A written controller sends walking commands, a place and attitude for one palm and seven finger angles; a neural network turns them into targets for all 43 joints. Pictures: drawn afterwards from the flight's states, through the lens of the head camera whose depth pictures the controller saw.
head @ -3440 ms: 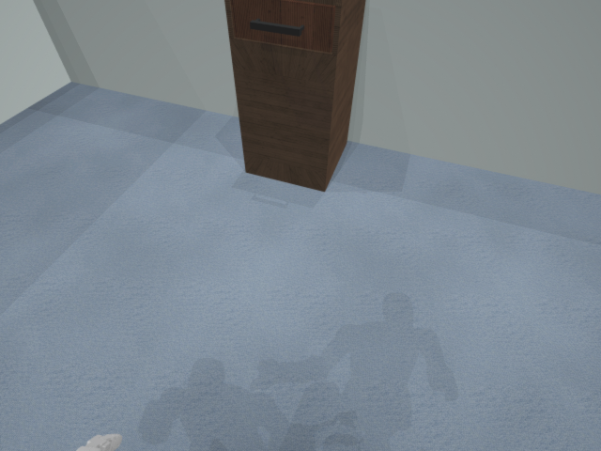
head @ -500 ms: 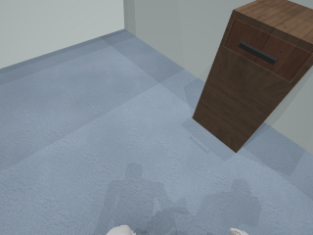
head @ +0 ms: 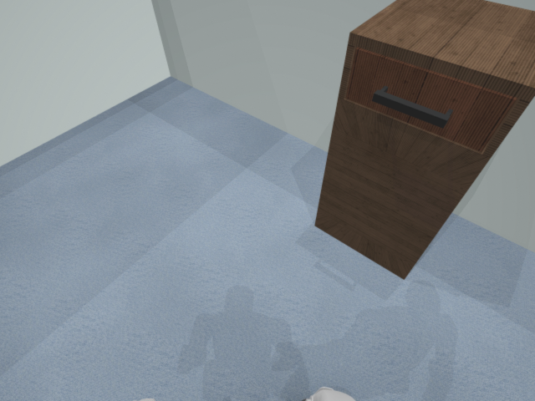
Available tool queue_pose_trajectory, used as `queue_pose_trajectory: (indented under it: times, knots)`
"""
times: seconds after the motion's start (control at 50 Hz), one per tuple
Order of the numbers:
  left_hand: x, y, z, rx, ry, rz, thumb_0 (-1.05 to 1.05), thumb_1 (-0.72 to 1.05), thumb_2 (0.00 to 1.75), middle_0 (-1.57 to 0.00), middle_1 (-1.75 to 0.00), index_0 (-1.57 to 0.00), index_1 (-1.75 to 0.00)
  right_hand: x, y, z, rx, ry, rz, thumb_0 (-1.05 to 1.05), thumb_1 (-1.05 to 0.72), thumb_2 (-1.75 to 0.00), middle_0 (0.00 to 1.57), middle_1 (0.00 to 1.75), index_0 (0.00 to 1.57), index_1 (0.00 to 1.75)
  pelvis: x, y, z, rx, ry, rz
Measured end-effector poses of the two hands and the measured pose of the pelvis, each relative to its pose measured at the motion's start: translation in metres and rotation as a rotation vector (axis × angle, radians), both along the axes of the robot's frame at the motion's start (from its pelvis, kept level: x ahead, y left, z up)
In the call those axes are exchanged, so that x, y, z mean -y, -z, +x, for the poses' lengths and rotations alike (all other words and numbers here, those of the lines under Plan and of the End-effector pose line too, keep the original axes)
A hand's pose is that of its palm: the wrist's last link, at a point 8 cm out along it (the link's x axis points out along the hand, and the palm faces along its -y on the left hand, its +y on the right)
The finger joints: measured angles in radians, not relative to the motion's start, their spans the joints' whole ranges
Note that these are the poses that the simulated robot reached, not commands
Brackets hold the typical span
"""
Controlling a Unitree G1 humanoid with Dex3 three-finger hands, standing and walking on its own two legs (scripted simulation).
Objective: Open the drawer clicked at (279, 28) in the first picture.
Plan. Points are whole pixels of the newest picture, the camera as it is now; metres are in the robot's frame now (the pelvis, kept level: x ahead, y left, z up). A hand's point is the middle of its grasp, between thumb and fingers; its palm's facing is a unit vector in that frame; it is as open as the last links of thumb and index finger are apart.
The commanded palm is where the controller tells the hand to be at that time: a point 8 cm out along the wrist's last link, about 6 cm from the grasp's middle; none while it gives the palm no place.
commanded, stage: turn to face it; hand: left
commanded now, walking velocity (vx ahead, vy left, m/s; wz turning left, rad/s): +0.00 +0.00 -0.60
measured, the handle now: (412, 104) +0.78 -0.35 +0.00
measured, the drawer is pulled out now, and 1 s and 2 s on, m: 0.00 0.00 0.00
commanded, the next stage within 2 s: take the last steps up to it in 1.02 s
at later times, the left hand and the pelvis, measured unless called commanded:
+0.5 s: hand (147, 397) +0.16 +0.22 -0.17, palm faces -0.16 -0.96 -0.21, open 7.4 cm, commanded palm none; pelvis +0.05 +0.03 +0.00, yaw -15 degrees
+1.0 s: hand (215, 338) +0.25 +0.11 -0.14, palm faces -0.51 -0.81 -0.28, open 7.4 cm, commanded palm none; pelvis +0.05 +0.00 +0.00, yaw -31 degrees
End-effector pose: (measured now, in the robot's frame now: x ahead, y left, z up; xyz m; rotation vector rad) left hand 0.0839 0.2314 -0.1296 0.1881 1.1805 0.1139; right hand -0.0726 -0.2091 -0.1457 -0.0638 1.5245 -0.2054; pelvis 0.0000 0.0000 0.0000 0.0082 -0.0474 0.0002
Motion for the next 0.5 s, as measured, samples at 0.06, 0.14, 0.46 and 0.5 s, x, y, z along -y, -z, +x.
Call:
queue_pose_trajectory:
  times: [0.06, 0.14, 0.46, 0.5]
  knots:
    - [0.010, 0.007, 0.024, 0.025, 0.017, 0.019, 0.00, 0.91, 0.90, -0.20, -0.30, -0.20, -0.29, 0.010, 0.015, 0.015, -0.022, 0.029, 0.012, 0.00, -0.91, -0.89, 0.20, 0.30, 0.20, 0.30, 0.011, 0.012, 0.016, -0.001, 0.019, -0.001]
    - [0.018, 0.003, 0.030, -0.014, 0.022, 0.028, 0.00, 0.91, 0.90, -0.20, -0.30, -0.20, -0.29, 0.026, 0.013, 0.063, 0.059, 0.028, -0.011, 0.00, -0.91, -0.89, 0.20, 0.30, 0.20, 0.30, 0.016, 0.006, 0.025, -0.006, 0.053, -0.011]
    - [-0.026, 0.007, 0.067, -0.060, 0.117, 0.013, 0.00, 0.90, 0.90, -0.20, -0.30, -0.21, -0.30, 0.039, -0.038, 0.193, 0.447, 0.044, -0.185, 0.00, -0.91, -0.89, 0.20, 0.30, 0.20, 0.30, -0.021, -0.001, 0.048, -0.053, 0.238, 0.001]
    - [-0.034, 0.008, 0.076, -0.065, 0.139, 0.013, 0.00, 0.90, 0.90, -0.20, -0.30, -0.21, -0.30, 0.033, -0.043, 0.185, 0.445, 0.057, -0.201, 0.00, -0.91, -0.89, 0.20, 0.30, 0.20, 0.30, -0.027, -0.002, 0.049, -0.044, 0.265, 0.002]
